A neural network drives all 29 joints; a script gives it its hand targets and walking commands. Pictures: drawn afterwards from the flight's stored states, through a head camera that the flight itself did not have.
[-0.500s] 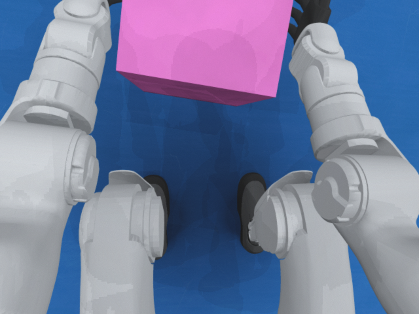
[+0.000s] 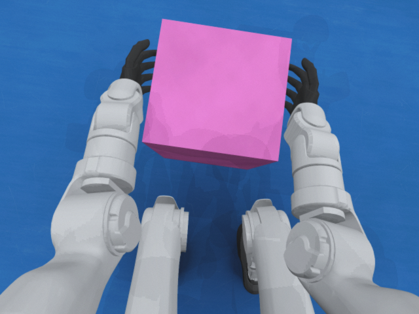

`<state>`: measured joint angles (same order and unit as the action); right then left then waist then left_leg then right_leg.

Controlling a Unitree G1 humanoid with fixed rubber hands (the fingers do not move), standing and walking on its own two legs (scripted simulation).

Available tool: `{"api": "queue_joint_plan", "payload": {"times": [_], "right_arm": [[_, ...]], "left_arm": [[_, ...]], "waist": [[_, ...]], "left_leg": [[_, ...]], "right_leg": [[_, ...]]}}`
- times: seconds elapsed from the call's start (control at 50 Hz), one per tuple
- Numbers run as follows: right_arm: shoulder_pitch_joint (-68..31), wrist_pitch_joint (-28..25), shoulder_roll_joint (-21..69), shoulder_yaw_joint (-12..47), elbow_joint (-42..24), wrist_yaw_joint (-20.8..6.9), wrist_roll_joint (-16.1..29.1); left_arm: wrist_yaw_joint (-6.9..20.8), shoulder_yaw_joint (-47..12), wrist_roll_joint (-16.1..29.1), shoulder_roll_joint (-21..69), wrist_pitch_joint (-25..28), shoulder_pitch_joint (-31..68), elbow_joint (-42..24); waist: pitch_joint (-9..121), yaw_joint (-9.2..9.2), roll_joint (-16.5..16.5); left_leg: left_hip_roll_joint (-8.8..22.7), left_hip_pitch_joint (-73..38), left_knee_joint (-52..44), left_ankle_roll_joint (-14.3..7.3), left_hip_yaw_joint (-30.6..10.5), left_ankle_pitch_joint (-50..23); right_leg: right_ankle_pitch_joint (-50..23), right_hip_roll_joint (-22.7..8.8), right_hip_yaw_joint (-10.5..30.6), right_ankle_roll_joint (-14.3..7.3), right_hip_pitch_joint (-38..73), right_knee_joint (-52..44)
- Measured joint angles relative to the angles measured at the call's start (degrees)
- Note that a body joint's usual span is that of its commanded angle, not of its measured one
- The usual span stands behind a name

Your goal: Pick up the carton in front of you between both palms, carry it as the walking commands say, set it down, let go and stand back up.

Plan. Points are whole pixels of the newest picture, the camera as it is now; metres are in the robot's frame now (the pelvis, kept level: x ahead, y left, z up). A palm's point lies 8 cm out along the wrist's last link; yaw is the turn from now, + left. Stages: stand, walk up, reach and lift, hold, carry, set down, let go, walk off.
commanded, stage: reach and lift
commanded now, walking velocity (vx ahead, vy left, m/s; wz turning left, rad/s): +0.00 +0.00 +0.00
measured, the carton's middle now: (214, 111) +0.50 +0.02 -0.15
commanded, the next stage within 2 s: none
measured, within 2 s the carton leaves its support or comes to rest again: neither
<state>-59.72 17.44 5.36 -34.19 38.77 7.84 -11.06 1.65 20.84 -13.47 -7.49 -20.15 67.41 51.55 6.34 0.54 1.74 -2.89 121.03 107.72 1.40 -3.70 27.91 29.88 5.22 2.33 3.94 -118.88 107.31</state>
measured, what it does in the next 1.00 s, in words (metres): rises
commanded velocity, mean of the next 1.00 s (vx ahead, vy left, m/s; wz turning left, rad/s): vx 0.00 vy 0.00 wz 0.00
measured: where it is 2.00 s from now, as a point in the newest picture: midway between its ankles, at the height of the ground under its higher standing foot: (210, 268)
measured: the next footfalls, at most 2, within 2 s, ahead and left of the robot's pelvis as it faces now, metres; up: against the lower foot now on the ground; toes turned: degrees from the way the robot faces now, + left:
none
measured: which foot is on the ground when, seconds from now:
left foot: down 0.00-1.00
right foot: down 0.00-1.00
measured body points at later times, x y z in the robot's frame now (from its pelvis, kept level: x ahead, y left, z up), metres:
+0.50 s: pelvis +0.04 +0.00 +0.12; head +0.22 +0.03 +0.53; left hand +0.48 +0.17 +0.07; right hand +0.47 -0.13 +0.08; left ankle +0.12 +0.12 -0.42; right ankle +0.12 -0.13 -0.42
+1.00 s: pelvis +0.08 +0.00 +0.26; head +0.16 +0.01 +0.70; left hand +0.43 +0.16 +0.22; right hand +0.44 -0.14 +0.24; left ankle +0.12 +0.12 -0.42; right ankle +0.12 -0.13 -0.42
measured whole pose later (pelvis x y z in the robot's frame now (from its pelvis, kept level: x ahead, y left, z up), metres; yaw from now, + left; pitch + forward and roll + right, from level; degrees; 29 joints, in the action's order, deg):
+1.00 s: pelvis +0.08 +0.00 +0.26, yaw +2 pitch +18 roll +0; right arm -23.2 19.4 10.5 -21.4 28.7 4.0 -11.8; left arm 0.4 17.8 -13.3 6.3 -22.5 23.7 29.9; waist 9.3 0.2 1.4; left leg -1.7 49.6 52.9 0.8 -3.5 21.0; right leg 22.5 2.6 4.3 0.8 -48.4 53.3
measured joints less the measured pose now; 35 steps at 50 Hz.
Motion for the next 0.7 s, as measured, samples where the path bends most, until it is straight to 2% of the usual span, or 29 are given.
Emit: {"api": "queue_joint_plan", "payload": {"times": [0.1,0.3,0.46,0.7], "right_arm": [[2.7,0.5,0.8,1.4,-2.6,-0.4,-0.3],[11.1,1.3,2.5,5.9,-7.8,-0.2,1.8],[17.3,1.3,2.9,7.6,-7.8,-0.6,2.4],[25.6,0.7,3.9,8.7,-6.8,-2.6,0.3]], "left_arm": [[0.6,1.3,-1.0,1.9,0.0,-3.9,-3.9],[0.0,-1.2,2.0,4.2,-1.6,-14.2,-12.4],[-0.6,-1.6,2.1,6.6,-2.1,-20.9,-14.1],[-1.0,-1.0,0.4,10.6,-1.3,-30.9,-15.9]], "waist": [[2.1,-0.34,0.4],[4.8,-0.17,0.7],[6.5,0.00,0.3],[6.9,-0.13,0.0]], "left_leg": [[0.7,-3.4,-4.5,0.1,0.4,-0.3],[0.5,-12.5,-11.9,0.4,0.2,0.1],[0.6,-23.5,-19.0,0.1,-0.1,0.2],[0.9,-43.3,-33.6,-0.5,0.3,-1.8]], "right_leg": [[-0.7,0.3,0.6,-0.5,2.8,-4.2],[-0.1,-0.4,0.6,-1.3,11.9,-11.3],[-0.1,-0.9,0.5,-1.8,23.1,-18.7],[-2.3,-1.6,1.4,-2.3,42.6,-33.2]]}}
